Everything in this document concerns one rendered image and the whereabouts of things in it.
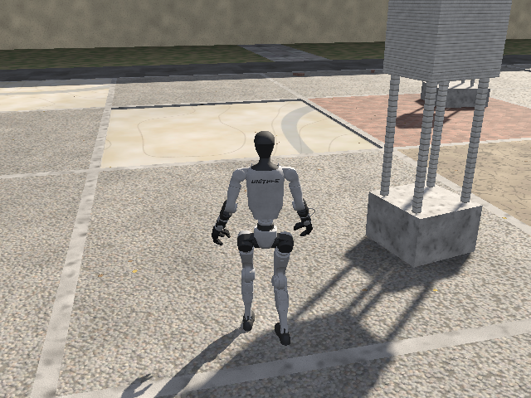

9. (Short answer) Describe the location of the left robot hand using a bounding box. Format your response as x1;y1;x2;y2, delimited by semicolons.
212;226;231;245

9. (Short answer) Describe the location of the right robot forearm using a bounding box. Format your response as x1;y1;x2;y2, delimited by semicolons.
297;198;311;226

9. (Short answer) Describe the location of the right robot hand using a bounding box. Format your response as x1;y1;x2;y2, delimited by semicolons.
294;222;313;236

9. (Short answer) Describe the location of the robot left thigh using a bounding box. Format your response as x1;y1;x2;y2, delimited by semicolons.
237;231;256;283

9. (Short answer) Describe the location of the robot right upper arm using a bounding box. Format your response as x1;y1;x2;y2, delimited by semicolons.
282;167;305;211

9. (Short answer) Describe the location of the right robot foot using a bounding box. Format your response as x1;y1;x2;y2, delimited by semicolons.
275;323;290;346

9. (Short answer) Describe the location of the left robot forearm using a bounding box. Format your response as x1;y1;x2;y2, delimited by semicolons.
215;200;232;231

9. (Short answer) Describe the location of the robot left upper arm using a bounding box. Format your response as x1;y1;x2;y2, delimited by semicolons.
224;167;248;213

